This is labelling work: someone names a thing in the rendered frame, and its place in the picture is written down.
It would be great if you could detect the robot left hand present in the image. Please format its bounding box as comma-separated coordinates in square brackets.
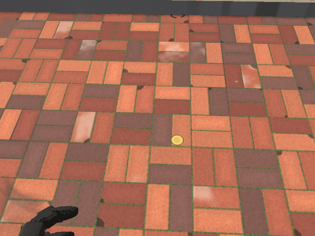
[19, 206, 78, 236]

